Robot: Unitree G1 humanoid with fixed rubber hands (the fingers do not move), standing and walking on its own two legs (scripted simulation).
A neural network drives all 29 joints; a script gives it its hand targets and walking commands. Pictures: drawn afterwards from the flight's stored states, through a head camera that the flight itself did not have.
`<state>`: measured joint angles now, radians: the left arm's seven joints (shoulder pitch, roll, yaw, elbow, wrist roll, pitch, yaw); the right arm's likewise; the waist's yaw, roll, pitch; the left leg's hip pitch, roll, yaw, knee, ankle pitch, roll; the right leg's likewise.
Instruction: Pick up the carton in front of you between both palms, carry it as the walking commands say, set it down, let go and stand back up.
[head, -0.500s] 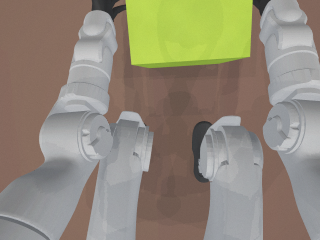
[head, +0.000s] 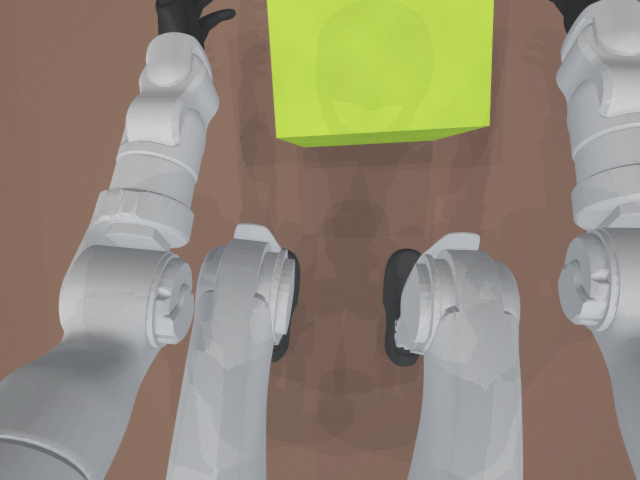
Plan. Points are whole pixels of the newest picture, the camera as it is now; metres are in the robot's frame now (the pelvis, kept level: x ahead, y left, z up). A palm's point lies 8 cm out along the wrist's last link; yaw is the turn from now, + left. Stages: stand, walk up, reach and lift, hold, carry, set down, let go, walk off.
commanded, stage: set down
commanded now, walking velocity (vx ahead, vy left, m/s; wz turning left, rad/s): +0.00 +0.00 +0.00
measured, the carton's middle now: (370, 58) +0.53 -0.04 -0.26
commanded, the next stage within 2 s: let go in 0.84 s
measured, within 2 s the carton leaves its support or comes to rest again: neither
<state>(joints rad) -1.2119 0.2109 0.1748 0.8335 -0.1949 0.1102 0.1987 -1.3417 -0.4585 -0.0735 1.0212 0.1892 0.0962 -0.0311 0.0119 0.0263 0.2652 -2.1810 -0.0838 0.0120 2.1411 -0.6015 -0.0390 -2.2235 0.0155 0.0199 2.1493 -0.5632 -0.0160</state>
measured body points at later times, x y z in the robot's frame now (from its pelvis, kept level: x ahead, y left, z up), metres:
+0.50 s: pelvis +0.02 +0.00 +0.13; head +0.34 -0.04 +0.44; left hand +0.54 +0.16 +0.02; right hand +0.55 -0.24 +0.01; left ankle +0.11 +0.12 -0.35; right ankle +0.11 -0.11 -0.35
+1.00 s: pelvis +0.05 -0.01 +0.26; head +0.34 -0.04 +0.61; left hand +0.52 +0.16 +0.15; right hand +0.53 -0.25 +0.15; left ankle +0.11 +0.12 -0.35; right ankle +0.11 -0.11 -0.35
